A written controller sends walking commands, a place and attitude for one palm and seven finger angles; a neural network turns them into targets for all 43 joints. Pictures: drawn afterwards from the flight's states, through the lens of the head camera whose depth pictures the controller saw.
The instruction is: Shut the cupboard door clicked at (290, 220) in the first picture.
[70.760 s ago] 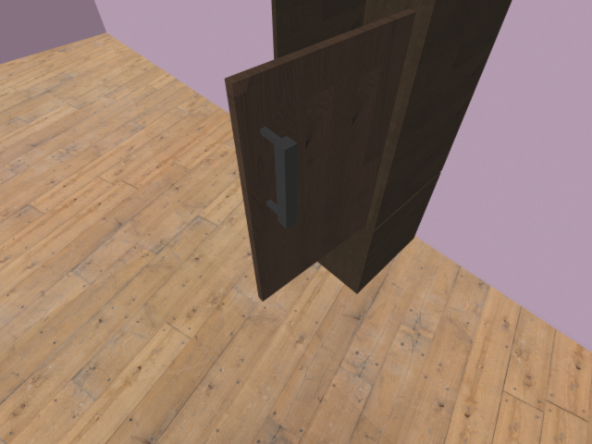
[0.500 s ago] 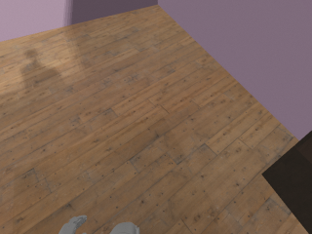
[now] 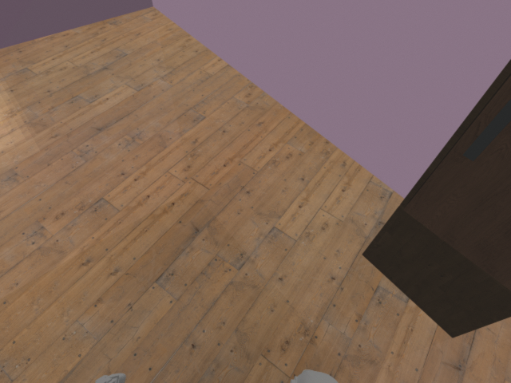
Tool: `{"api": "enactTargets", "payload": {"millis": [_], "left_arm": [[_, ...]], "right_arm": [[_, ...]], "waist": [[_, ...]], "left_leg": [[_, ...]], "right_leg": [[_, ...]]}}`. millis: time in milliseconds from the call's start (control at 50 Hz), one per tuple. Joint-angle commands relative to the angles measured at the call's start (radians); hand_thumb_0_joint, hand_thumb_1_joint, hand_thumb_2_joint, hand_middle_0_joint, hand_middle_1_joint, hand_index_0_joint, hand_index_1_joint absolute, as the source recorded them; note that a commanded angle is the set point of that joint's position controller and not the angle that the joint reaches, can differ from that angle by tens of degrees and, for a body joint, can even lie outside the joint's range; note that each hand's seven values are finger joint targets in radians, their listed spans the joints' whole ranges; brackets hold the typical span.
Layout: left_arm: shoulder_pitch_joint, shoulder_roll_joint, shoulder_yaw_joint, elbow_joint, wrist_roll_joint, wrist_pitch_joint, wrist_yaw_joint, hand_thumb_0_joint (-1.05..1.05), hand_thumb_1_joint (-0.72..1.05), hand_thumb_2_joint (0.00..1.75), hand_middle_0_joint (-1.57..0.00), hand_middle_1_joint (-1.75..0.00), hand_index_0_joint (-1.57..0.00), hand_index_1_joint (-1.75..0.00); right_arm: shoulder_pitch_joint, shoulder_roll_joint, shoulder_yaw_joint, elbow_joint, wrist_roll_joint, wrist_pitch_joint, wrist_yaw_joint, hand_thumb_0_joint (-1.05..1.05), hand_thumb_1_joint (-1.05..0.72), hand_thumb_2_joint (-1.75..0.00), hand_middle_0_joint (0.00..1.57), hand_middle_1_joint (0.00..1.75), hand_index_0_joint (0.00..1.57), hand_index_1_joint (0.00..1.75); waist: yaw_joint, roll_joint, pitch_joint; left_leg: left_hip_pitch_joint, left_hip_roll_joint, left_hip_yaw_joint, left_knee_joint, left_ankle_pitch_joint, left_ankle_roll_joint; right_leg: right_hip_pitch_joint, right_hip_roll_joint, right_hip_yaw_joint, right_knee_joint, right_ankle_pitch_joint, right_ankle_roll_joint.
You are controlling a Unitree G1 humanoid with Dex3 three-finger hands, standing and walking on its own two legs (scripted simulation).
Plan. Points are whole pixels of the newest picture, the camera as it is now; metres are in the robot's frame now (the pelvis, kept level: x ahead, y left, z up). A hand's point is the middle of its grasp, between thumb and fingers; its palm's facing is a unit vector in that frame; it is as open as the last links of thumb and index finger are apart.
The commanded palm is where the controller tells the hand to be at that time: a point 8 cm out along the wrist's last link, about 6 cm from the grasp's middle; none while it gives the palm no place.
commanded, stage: turn to face it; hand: left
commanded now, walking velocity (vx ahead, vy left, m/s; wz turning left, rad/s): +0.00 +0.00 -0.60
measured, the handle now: (501, 120) +0.61 -0.45 +0.07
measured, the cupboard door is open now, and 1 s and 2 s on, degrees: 2 2 2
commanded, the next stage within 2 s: take the last steps up to it in 1.26 s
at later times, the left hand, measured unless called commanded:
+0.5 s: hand (176, 379) +0.14 +0.15 -0.17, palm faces -0.23 -0.95 -0.22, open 7.4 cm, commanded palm none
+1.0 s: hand (227, 324) +0.23 +0.07 -0.15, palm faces -0.52 -0.80 -0.29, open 7.4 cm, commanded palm none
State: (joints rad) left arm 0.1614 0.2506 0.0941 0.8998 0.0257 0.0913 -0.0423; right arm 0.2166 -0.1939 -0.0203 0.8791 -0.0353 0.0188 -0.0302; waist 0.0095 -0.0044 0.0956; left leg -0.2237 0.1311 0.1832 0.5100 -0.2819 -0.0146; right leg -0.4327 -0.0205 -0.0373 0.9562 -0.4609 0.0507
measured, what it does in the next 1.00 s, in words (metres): steps on the spot, turning right: right foot, then left foot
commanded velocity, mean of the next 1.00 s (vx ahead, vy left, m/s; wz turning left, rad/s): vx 0.00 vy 0.00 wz -0.54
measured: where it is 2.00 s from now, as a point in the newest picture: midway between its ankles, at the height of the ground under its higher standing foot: outside the picture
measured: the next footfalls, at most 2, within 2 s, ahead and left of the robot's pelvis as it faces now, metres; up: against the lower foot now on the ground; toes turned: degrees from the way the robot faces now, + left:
right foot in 0.12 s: +0.04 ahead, -0.14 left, +0.00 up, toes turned -9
left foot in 0.56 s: +0.11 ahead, +0.09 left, +0.00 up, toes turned -17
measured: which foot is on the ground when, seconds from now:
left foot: down 0.00-0.12, up 0.14-0.54, down 0.56-0.90, up 0.92-1.00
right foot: up 0.00-0.10, down 0.12-0.54, up 0.56-0.88, down 0.90-1.00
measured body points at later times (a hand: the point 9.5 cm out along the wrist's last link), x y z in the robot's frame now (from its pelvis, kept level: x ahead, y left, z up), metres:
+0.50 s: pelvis +0.02 -0.03 +0.00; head +0.06 -0.04 +0.44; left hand +0.15 +0.20 -0.15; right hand +0.05 -0.31 -0.14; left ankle +0.06 +0.10 -0.71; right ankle +0.00 -0.13 -0.74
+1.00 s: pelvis +0.03 -0.05 -0.01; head +0.05 -0.09 +0.44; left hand +0.26 +0.11 -0.13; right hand -0.09 -0.30 -0.17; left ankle +0.06 +0.09 -0.68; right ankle -0.03 -0.13 -0.74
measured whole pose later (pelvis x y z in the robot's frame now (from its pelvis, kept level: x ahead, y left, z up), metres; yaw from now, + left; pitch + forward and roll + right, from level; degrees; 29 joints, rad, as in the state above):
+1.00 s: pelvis +0.03 -0.05 -0.01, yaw -32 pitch +1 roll +0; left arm 0.13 0.21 0.05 0.89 0.03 0.03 -0.01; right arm 0.22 -0.28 -0.06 0.95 -0.02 0.08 -0.03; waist -0.02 0.07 0.09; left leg -0.42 0.10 0.06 1.05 -0.51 -0.07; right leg -0.28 0.01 -0.04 0.59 -0.32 -0.03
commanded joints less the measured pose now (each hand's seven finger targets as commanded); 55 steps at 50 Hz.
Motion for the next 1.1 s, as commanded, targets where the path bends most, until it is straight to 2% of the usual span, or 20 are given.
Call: {"api": "enactTargets", "payload": {"millis": [0,60,100,120,160,240,400,480,500,520,540,620,720,820,840,880,900,940,1000,1080], "left_arm": [[-0.06,0.038,0.001,-0.105,-0.006,-0.04,-0.002,0.0,0.9,0.9,-0.2,-0.3,-0.2,-0.3],[0.06,0.078,0.012,-0.07,-0.003,-0.054,0.005,0.0,0.9,0.9,-0.2,-0.3,-0.2,-0.3],[0.17,0.255,0.04,-0.032,0.001,-0.077,0.03,0.0,0.9,0.9,-0.2,-0.3,-0.2,-0.3],[0.193,0.254,0.043,-0.029,-0.009,-0.072,0.047,0.0,0.9,0.9,-0.2,-0.3,-0.2,-0.3],[0.065,0.19,0.03,-0.058,-0.008,-0.07,0.057,0.0,0.9,0.9,-0.2,-0.3,-0.2,-0.3],[-0.014,0.159,0.014,-0.09,-0.003,-0.075,0.053,0.0,0.9,0.9,-0.2,-0.3,-0.2,-0.3],[0.042,0.181,0.026,-0.073,0.002,-0.07,0.048,0.0,0.9,0.9,-0.2,-0.3,-0.2,-0.3],[-0.025,0.175,0.028,-0.082,-0.006,-0.06,0.049,0.0,0.9,0.9,-0.2,-0.3,-0.2,-0.3],[-0.02,0.136,0.019,-0.091,-0.014,-0.055,0.046,0.0,0.9,0.9,-0.2,-0.3,-0.2,-0.3],[0.015,0.078,0.008,-0.102,-0.021,-0.053,0.035,0.0,0.9,0.9,-0.2,-0.3,-0.2,-0.3],[0.01,0.078,0.007,-0.123,-0.013,-0.057,0.028,0.0,0.9,0.9,-0.2,-0.3,-0.2,-0.3],[-0.005,0.09,0.018,-0.082,-0.005,-0.043,0.005,0.0,0.9,0.9,-0.2,-0.3,-0.2,-0.3],[-0.079,0.053,0.0,-0.102,-0.008,-0.039,-0.002,0.0,0.9,0.9,-0.2,-0.3,-0.2,-0.3],[-0.026,0.063,-0.005,-0.08,-0.006,-0.052,0.003,0.0,0.9,0.9,-0.2,-0.3,-0.2,-0.3],[0.04,0.088,0.002,-0.06,-0.005,-0.059,0.006,0.0,0.9,0.9,-0.2,-0.3,-0.2,-0.3],[0.16,0.26,0.032,-0.017,0.001,-0.077,0.033,0.0,0.9,0.9,-0.2,-0.3,-0.2,-0.3],[0.171,0.257,0.03,-0.015,-0.008,-0.075,0.046,0.0,0.9,0.9,-0.2,-0.3,-0.2,-0.3],[0.052,0.188,0.016,-0.038,-0.005,-0.069,0.06,0.0,0.9,0.9,-0.2,-0.3,-0.2,-0.3],[-0.012,0.147,-0.001,-0.061,-0.003,-0.078,0.058,0.0,0.9,0.9,-0.2,-0.3,-0.2,-0.3],[0.019,0.154,0.001,-0.043,-0.001,-0.08,0.056,0.0,0.9,0.9,-0.2,-0.3,-0.2,-0.3]], "right_arm": [[0.052,-0.237,-0.077,-0.035,0.003,-0.012,-0.002,0.0,-0.9,-0.9,0.2,0.3,0.2,0.3],[0.004,-0.241,-0.083,-0.043,0.012,-0.006,0.005,0.0,-0.9,-0.9,0.2,0.3,0.2,0.3],[-0.05,-0.126,-0.054,-0.111,0.023,0.0,0.015,0.0,-0.9,-0.9,0.2,0.3,0.2,0.3],[-0.083,-0.153,-0.052,-0.12,0.021,0.016,0.002,0.0,-0.9,-0.9,0.2,0.3,0.2,0.3],[-0.084,-0.158,-0.056,-0.088,0.022,0.015,-0.002,0.0,-0.9,-0.9,0.2,0.3,0.2,0.3],[-0.013,-0.134,-0.054,-0.05,0.016,0.024,0.014,0.0,-0.9,-0.9,0.2,0.3,0.2,0.3],[-0.076,-0.129,-0.049,-0.088,0.025,0.009,0.008,0.0,-0.9,-0.9,0.2,0.3,0.2,0.3],[0.047,-0.129,-0.044,-0.057,0.032,-0.007,-0.004,0.0,-0.9,-0.9,0.2,0.3,0.2,0.3],[0.067,-0.17,-0.049,-0.05,0.027,-0.018,-0.009,0.0,-0.9,-0.9,0.2,0.3,0.2,0.3],[0.073,-0.254,-0.064,-0.058,0.015,-0.023,-0.009,0.0,-0.9,-0.9,0.2,0.3,0.2,0.3],[0.083,-0.295,-0.067,-0.079,0.007,-0.016,-0.013,0.0,-0.9,-0.9,0.2,0.3,0.2,0.3],[-0.015,-0.21,-0.045,-0.096,0.002,-0.025,-0.02,0.0,-0.9,-0.9,0.2,0.3,0.2,0.3],[0.067,-0.224,-0.061,-0.049,0.002,-0.018,-0.014,0.0,-0.9,-0.9,0.2,0.3,0.2,0.3],[0.046,-0.246,-0.075,-0.031,0.008,-0.006,0.001,0.0,-0.9,-0.9,0.2,0.3,0.2,0.3],[0.022,-0.245,-0.076,-0.036,0.013,-0.006,0.004,0.0,-0.9,-0.9,0.2,0.3,0.2,0.3],[-0.044,-0.133,-0.049,-0.099,0.026,-0.002,0.012,0.0,-0.9,-0.9,0.2,0.3,0.2,0.3],[-0.069,-0.158,-0.046,-0.095,0.025,0.015,-0.001,0.0,-0.9,-0.9,0.2,0.3,0.2,0.3],[-0.055,-0.162,-0.05,-0.059,0.023,0.016,-0.001,0.0,-0.9,-0.9,0.2,0.3,0.2,0.3],[0.005,-0.136,-0.042,-0.019,0.017,0.018,0.011,0.0,-0.9,-0.9,0.2,0.3,0.2,0.3],[0.004,-0.119,-0.041,-0.012,0.018,0.02,0.013,0.0,-0.9,-0.9,0.2,0.3,0.2,0.3]], "waist": [[-0.047,0.235,-0.125],[0.025,0.159,-0.154],[0.078,-0.318,-0.159],[0.089,-0.274,-0.156],[0.033,-0.243,-0.11],[-0.021,-0.133,-0.139],[0.016,-0.127,-0.137],[-0.05,-0.128,-0.169],[-0.052,-0.034,-0.181],[-0.044,0.232,-0.192],[-0.048,0.298,-0.158],[-0.005,0.162,-0.119],[-0.053,0.181,-0.143],[-0.024,0.209,-0.135],[0.018,0.165,-0.153],[0.077,-0.281,-0.168],[0.084,-0.248,-0.164],[0.03,-0.226,-0.113],[-0.019,-0.152,-0.142],[-0.008,-0.126,-0.135]], "left_leg": [[0.123,0.239,-0.101,-0.085,0.446,0.129],[0.005,0.197,-0.031,0.092,0.301,0.044],[-0.392,-0.043,-0.002,0.52,-0.373,-0.062],[-0.409,-0.027,-0.14,0.636,-0.361,-0.058],[-0.446,-0.006,-0.206,0.703,-0.228,-0.061],[-0.314,-0.03,-0.168,0.599,-0.088,-0.078],[-0.265,-0.08,-0.175,0.321,-0.139,-0.069],[-0.017,-0.102,-0.17,-0.019,0.031,-0.053],[0.114,-0.028,-0.23,-0.156,0.065,-0.028],[0.206,0.19,-0.443,-0.22,0.15,0.047],[0.148,0.346,-0.538,-0.235,0.257,0.153],[0.106,0.215,-0.284,-0.154,0.509,0.15],[0.183,0.201,-0.166,-0.092,0.605,0.141],[0.061,0.194,-0.104,-0.002,0.468,0.084],[-0.003,0.166,-0.072,0.084,0.382,0.042],[-0.379,-0.055,-0.014,0.477,-0.37,-0.06],[-0.389,-0.039,-0.158,0.603,-0.359,-0.05],[-0.417,-0.015,-0.202,0.68,-0.235,-0.052],[-0.313,-0.033,-0.168,0.589,-0.131,-0.065],[-0.284,-0.062,-0.15,0.468,-0.112,-0.064]], "right_leg": [[0.036,0.011,-0.062,-0.187,0.017,-0.019],[0.275,0.014,-0.062,-0.487,0.263,-0.052],[0.478,-0.351,0.429,-0.609,0.783,-0.224],[0.408,-0.37,0.451,-0.61,0.809,-0.273],[0.361,-0.29,0.391,-0.614,0.627,-0.273],[0.255,-0.19,0.26,-0.617,0.515,-0.222],[0.288,-0.189,0.407,-0.591,0.529,-0.255],[0.173,-0.135,0.409,-0.493,0.529,-0.18],[0.068,-0.054,0.354,-0.418,0.429,-0.127],[-0.08,0.084,0.21,-0.236,0.114,-0.069],[-0.128,0.086,0.087,-0.02,-0.157,-0.039],[-0.141,0.007,0.065,0.214,-0.033,-0.001],[-0.052,0.008,-0.017,-0.05,-0.019,-0.004],[0.184,0.039,-0.071,-0.374,0.156,-0.039],[0.302,0.021,-0.048,-0.507,0.286,-0.055],[0.508,-0.365,0.417,-0.598,0.794,-0.234],[0.423,-0.373,0.431,-0.614,0.757,-0.287],[0.358,-0.294,0.361,-0.616,0.612,-0.276],[0.292,-0.21,0.23,-0.598,0.644,-0.235],[0.297,-0.201,0.253,-0.615,0.577,-0.241]]}}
